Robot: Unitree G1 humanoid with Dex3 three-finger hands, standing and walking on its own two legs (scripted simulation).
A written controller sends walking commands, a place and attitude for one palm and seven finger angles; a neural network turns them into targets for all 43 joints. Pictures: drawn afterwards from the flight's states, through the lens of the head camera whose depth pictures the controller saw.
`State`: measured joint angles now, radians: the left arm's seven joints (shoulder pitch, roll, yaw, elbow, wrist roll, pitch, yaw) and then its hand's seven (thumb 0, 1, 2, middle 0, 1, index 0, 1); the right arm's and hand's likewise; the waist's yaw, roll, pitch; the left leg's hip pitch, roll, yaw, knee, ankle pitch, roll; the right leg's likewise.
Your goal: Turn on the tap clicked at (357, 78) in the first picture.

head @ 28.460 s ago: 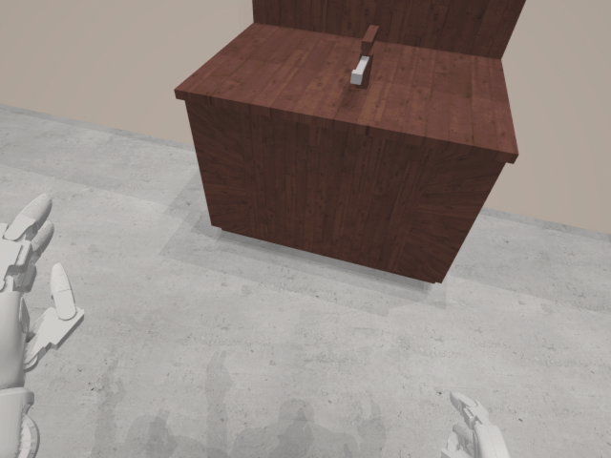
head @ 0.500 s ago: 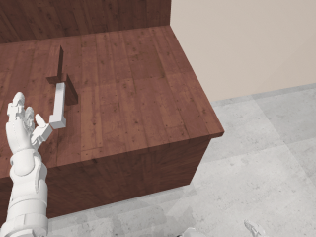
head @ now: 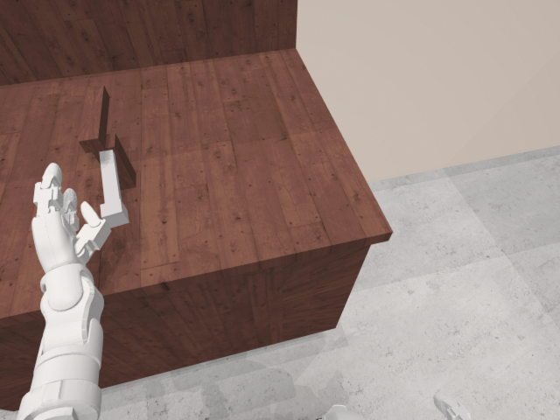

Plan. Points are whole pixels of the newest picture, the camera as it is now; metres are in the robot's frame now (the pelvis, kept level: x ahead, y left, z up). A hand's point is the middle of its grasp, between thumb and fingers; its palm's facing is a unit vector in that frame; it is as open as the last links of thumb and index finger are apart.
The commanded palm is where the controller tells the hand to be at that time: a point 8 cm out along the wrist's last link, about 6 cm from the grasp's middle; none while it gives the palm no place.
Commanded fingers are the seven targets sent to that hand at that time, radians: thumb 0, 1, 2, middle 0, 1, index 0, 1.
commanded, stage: push the lever round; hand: left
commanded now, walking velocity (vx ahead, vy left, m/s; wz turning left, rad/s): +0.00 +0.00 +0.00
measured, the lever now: (114, 213) +0.39 +0.25 +0.07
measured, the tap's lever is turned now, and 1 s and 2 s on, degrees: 8 38 66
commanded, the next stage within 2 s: none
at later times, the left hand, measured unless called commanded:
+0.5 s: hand (134, 217) +0.38 +0.23 +0.07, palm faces +0.57 -0.82 -0.06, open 7.8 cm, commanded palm +0.33 +0.25 +0.07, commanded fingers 0.00 0.90 0.90 -0.15 -0.15 -0.15 -0.15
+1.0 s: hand (166, 203) +0.41 +0.19 +0.06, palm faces +0.66 -0.74 -0.08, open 7.8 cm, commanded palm +0.36 +0.21 +0.07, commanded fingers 0.00 0.90 0.90 -0.15 -0.15 -0.15 -0.15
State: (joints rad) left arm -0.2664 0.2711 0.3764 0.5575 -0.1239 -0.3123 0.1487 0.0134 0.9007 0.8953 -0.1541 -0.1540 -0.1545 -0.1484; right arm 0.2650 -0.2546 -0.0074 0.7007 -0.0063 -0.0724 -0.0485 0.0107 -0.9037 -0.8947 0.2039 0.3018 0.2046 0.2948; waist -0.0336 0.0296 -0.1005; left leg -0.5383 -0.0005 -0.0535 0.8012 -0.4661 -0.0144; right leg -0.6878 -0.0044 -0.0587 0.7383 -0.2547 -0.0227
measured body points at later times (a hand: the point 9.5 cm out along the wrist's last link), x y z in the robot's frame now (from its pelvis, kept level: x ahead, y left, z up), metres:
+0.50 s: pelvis +0.00 +0.00 +0.00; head +0.05 -0.01 +0.45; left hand +0.35 +0.27 +0.07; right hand +0.11 -0.25 -0.12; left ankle -0.04 +0.13 -0.71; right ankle +0.06 -0.11 -0.71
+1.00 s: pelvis +0.00 -0.01 +0.00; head +0.05 -0.01 +0.45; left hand +0.37 +0.22 +0.07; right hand +0.11 -0.26 -0.13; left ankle -0.04 +0.13 -0.71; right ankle +0.06 -0.11 -0.71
